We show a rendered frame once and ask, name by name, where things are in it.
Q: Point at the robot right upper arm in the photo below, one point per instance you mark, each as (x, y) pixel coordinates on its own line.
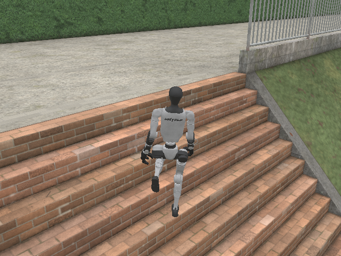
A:
(190, 124)

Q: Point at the humanoid robot torso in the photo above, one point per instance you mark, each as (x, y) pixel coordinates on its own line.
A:
(172, 126)

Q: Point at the robot right hand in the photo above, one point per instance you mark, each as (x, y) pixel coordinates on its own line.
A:
(190, 151)

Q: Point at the robot right forearm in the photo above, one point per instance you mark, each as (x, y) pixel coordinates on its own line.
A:
(191, 143)

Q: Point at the robot left upper arm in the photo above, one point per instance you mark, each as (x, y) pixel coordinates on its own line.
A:
(154, 122)

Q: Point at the right robot thigh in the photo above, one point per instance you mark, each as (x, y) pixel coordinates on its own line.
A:
(182, 157)

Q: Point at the robot left hand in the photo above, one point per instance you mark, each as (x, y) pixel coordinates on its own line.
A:
(144, 156)

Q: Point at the robot left forearm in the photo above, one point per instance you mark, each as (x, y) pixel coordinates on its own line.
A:
(148, 144)

